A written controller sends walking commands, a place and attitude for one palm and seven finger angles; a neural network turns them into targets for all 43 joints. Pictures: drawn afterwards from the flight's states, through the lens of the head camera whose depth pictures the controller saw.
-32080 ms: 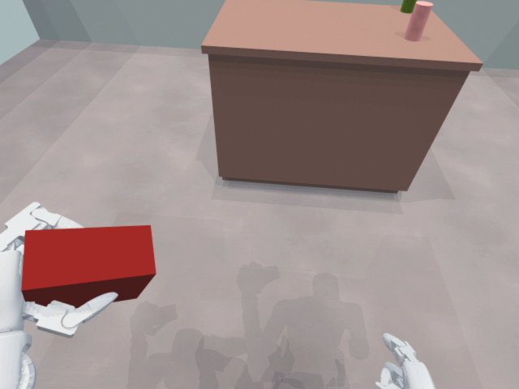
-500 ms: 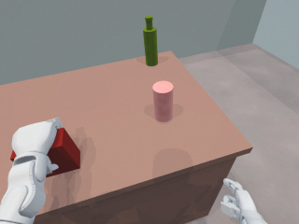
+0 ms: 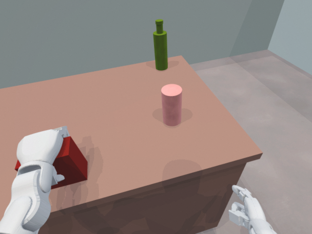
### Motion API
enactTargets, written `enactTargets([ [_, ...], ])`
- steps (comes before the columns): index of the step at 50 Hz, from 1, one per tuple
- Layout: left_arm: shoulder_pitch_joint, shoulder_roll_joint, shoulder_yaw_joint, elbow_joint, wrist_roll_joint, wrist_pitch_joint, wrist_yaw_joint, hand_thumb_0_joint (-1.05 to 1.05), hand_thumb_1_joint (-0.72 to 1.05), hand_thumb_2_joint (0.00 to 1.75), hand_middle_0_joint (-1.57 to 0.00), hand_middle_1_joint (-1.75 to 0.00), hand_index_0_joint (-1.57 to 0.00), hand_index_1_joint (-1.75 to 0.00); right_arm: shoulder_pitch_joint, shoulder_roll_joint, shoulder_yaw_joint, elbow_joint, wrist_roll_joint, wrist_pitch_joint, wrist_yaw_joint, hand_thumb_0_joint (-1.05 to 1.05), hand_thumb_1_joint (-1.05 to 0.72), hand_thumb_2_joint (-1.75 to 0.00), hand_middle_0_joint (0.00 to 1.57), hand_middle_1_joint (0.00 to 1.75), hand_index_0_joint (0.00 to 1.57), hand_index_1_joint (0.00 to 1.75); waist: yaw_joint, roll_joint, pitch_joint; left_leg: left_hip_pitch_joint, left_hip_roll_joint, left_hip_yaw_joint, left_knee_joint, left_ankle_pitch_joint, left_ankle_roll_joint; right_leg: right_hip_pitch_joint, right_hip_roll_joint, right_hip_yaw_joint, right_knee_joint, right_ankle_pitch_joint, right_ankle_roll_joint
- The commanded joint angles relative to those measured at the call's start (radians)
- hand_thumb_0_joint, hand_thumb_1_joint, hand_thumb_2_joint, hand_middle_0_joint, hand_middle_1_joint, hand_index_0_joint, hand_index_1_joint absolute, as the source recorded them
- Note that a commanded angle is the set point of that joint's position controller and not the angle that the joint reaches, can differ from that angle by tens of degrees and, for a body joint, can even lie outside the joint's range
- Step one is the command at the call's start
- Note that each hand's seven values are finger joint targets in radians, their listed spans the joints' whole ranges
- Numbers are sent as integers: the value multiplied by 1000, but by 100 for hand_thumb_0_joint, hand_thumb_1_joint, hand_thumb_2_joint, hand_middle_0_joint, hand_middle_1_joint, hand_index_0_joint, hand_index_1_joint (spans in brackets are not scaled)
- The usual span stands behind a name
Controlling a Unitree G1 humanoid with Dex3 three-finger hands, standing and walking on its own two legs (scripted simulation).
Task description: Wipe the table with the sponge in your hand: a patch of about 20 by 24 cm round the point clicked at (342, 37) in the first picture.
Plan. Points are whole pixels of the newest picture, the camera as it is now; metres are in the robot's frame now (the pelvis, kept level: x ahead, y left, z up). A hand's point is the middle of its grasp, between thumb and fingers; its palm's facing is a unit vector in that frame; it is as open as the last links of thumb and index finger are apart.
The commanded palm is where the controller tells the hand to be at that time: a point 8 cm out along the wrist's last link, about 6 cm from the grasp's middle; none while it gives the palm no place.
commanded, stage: lift the sponge slowly off the table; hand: left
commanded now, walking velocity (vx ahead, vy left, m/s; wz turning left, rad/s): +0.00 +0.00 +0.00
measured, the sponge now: (59, 168) +0.24 +0.30 +0.06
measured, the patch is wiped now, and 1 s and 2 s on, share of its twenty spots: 1.00 1.00 1.00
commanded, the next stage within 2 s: bring the sponge back beside the body in 1.84 s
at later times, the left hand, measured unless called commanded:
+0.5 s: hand (48, 159) +0.23 +0.30 +0.12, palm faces +0.05 -0.06 -1.00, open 10.1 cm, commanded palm +0.20 +0.29 +0.19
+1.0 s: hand (34, 154) +0.22 +0.31 +0.15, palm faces +0.10 -0.06 -0.99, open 10.1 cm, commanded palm +0.19 +0.30 +0.23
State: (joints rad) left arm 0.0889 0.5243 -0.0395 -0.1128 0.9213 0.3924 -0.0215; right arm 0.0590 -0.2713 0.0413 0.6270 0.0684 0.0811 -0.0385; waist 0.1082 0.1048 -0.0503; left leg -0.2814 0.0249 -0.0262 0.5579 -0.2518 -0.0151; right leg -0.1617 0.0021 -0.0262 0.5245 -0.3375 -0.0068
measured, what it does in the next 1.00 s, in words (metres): stands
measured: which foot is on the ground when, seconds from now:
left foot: down 0.00-1.00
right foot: down 0.00-1.00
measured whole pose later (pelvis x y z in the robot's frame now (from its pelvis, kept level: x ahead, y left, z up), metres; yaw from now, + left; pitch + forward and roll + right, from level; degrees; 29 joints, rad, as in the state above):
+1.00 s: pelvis -0.03 +0.00 +0.01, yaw +1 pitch -5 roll -1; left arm -0.05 0.58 -0.02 -0.09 0.86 0.34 -0.11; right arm 0.03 -0.27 0.05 0.67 0.06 0.03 -0.06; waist 0.14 0.12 -0.01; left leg -0.22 0.03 -0.04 0.47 -0.17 -0.02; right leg -0.10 0.01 -0.04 0.45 -0.26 -0.01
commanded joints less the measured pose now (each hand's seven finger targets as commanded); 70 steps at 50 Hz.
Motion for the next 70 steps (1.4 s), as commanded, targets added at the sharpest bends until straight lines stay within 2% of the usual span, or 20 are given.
enactTargets([
  [1, -176, 198, 114, -152, -7, -30, -1, 0, 10, 130, -120, -160, -120, -160, -223, -91, -36, -181, -3, -67, -9, 0, -90, -90, 20, 30, 20, 30, 9, -51, -130, 148, -48, 0, -61, 194, 57, -58, 47, 5, -102, 239, -51],
  [7, -269, 203, 108, -147, -3, -55, 5, 0, 10, 130, -120, -160, -120, -160, -217, -87, -34, -172, -6, -83, -17, 0, -90, -90, 20, 30, 20, 30, 8, -36, -139, 164, -55, 5, -69, 199, 56, -51, 45, -5, -118, 233, -52],
  [14, -246, 225, 139, -175, -3, -63, 12, 0, 10, 130, -120, -160, -120, -160, -217, -88, -38, -160, -15, -86, -13, 0, -90, -90, 20, 30, 20, 30, 16, -42, -138, 179, -56, 10, -76, 248, 56, -25, 44, -3, -129, 293, -51],
  [16, -299, 297, 194, -193, 7, -62, 18, 0, 10, 130, -120, -160, -120, -160, -239, -93, -36, -154, -15, -88, -18, 0, -90, -90, 20, 30, 20, 30, 18, -37, -142, 191, -55, 5, -82, 234, 55, -24, 47, 25, -137, 272, -57],
  [17, -338, 256, 151, -190, 7, -61, 18, 0, 10, 130, -120, -160, -120, -160, -231, -84, -31, -157, -15, -91, -21, 0, -90, -90, 20, 30, 20, 30, 12, -27, -145, 191, -60, 14, -78, 237, 57, -28, 43, 5, -137, 273, -53],
  [21, -352, 315, 201, -196, 2, -65, 16, 0, 10, 130, -120, -160, -120, -160, -250, -89, -31, -148, -14, -94, -23, 0, -90, -90, 20, 30, 20, 30, 19, 3, -158, 209, -63, 8, -88, 236, 54, -12, 46, 30, -149, 270, -59],
  [29, -355, 293, 171, -152, -21, -76, -27, 0, 10, 130, -120, -160, -120, -160, -242, -91, -32, -141, -14, -99, -30, 0, -90, -90, 20, 30, 20, 30, 13, -28, -140, 203, -63, 14, -93, 218, 57, -20, 38, 13, -168, 255, -49],
  [31, -364, 335, 209, -190, -21, -85, -33, 0, 10, 130, -120, -160, -120, -160, -257, -92, -30, -147, -10, -102, -28, 0, -90, -90, 20, 30, 20, 30, 15, 5, -154, 211, -62, 5, -99, 221, 53, -9, 44, 32, -164, 253, -57],
  [32, -365, 298, 176, -200, -25, -89, -36, 0, 10, 130, -120, -160, -120, -160, -250, -84, -27, -153, -14, -105, -28, 0, -90, -90, 20, 30, 20, 30, 17, 1, -156, 208, -63, 12, -96, 230, 54, -7, 40, 10, -159, 263, -54],
  [38, -342, 332, 221, -195, -34, -84, -32, 0, 10, 130, -120, -160, -120, -160, -247, -89, -29, -146, -14, -101, -23, 0, -90, -90, 20, 30, 20, 30, 24, -31, -140, 193, -57, 8, -111, 214, 49, -10, 39, 12, -168, 233, -51],
  [41, -407, 358, 233, -196, -32, -73, -34, 0, 10, 130, -120, -160, -120, -160, -271, -92, -27, -147, -7, -98, -26, 0, -90, -90, 20, 30, 20, 30, 19, 13, -119, 189, -57, 3, -127, 168, 46, -23, 45, 34, -181, 177, -60],
  [43, -434, 316, 184, -176, -31, -70, -37, 0, 10, 130, -120, -160, -120, -160, -262, -86, -24, -142, -8, -103, -29, 0, -90, -90, 20, 30, 20, 30, 17, -4, -123, 187, -58, 4, -133, 154, 45, -28, 40, 12, -181, 156, -55],
  [46, -456, 331, 189, -212, -30, -69, -46, 0, 10, 130, -120, -160, -120, -160, -284, -86, -22, -151, -4, -107, -30, 0, -90, -90, 20, 30, 20, 30, 19, 31, -135, 193, -59, -5, -145, 134, 45, -15, 47, 28, -179, 146, -62],
  [49, -488, 308, 154, -153, -30, -60, -55, 0, 10, 130, -120, -160, -120, -160, -265, -89, -22, -134, -10, -106, -35, 0, -90, -90, 20, 30, 20, 30, 12, -15, -107, 178, -57, -3, -155, 98, 45, -35, 43, 7, -190, 120, -55],
  [51, -548, 344, 174, -149, -21, -55, -58, 0, 10, 130, -120, -160, -120, -160, -281, -89, -17, -140, -1, -108, -39, 0, -90, -90, 20, 30, 20, 30, 11, 6, -115, 171, -56, -8, -172, 49, 41, -30, 47, 27, -188, 81, -61],
  [53, -610, 295, 117, -119, -17, -52, -58, 0, 10, 130, -120, -160, -120, -160, -274, -80, -15, -134, -2, -115, -44, 0, -90, -90, 20, 30, 20, 30, 6, 5, -120, 172, -59, -4, -175, 36, 39, -39, 41, 9, -187, 73, -57],
  [56, -649, 305, 122, -147, -12, -51, -59, 0, 10, 130, -120, -160, -120, -160, -287, -78, -14, -143, 3, -118, -42, 0, -90, -90, 20, 30, 20, 30, 12, 49, -153, 180, -57, -13, -189, 22, 37, -14, 48, 22, -177, 78, -65],
  [58, -652, 297, 112, -85, -9, -37, -58, 0, 10, 130, -120, -160, -120, -160, -275, -80, -11, -130, -1, -117, -42, 0, -90, -90, 20, 30, 20, 30, 15, -5, -147, 164, -57, -13, -191, 26, 35, -18, 45, 6, -176, 76, -62],
  [61, -660, 338, 149, -89, -1, -14, -61, 0, 10, 130, -120, -160, -120, -160, -284, -88, -13, -138, 1, -107, -35, 0, -90, -90, 20, 30, 20, 30, 27, 17, -165, 157, -55, -14, -195, 40, 34, 3, 48, 23, -168, 89, -68],
  [70, -579, 312, 131, -181, -29, 34, -97, 0, 10, 130, -120, -160, -120, -160, -295, -85, -9, -162, -2, -93, -15, 0, -90, -90, 20, 30, 20, 30, 38, -21, -175, 158, -55, -4, -157, 142, 42, -2, 39, 7, -154, 168, -58],
])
